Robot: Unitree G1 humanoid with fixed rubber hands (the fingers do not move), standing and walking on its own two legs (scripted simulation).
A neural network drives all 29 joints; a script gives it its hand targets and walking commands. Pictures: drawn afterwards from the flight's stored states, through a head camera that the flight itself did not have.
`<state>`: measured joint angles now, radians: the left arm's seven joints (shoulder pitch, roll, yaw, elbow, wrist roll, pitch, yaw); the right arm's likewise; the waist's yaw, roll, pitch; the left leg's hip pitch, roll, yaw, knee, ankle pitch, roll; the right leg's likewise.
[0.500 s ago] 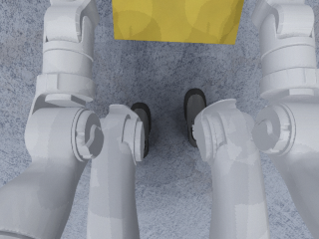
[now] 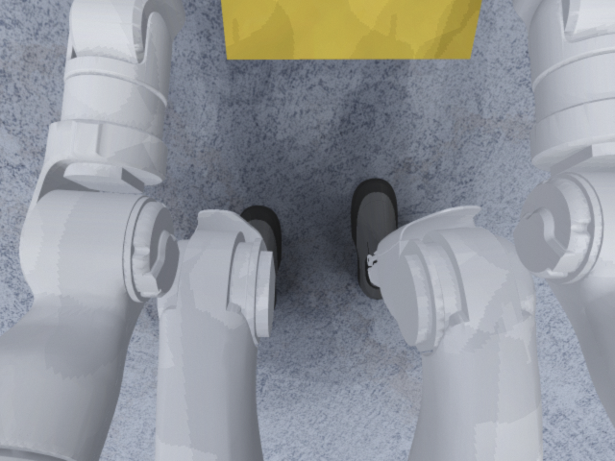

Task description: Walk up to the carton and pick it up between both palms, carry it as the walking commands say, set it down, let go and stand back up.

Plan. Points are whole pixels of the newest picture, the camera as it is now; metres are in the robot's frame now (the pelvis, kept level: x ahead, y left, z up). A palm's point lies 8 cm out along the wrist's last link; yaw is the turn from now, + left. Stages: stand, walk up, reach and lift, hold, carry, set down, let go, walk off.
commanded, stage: set down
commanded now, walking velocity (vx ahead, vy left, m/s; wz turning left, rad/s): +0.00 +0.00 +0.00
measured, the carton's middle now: out of the picture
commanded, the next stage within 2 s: none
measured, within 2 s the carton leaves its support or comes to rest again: rests again in 0.80 s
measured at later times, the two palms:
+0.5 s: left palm out of the picture +0.56 +0.13 -0.20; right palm out of the picture +0.55 -0.20 -0.20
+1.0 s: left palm out of the picture +0.57 +0.13 -0.21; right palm out of the picture +0.55 -0.20 -0.21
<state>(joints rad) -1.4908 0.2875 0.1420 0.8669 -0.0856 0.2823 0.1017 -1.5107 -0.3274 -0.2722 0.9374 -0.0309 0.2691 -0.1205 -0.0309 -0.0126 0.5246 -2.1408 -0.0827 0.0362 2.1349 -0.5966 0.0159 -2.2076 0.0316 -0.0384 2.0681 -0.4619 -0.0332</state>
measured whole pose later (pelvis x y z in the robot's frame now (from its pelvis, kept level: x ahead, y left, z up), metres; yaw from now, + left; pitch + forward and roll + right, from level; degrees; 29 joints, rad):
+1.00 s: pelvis +0.01 +0.00 -0.02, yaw +0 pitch +34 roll +0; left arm -1.50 0.29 0.18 0.93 -0.04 0.21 0.01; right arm -1.52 -0.35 -0.35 1.04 -0.02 0.18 -0.03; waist -0.03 0.00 0.52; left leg -2.16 -0.10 0.04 2.22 -0.65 0.02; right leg -2.22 0.02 -0.05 2.15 -0.52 -0.03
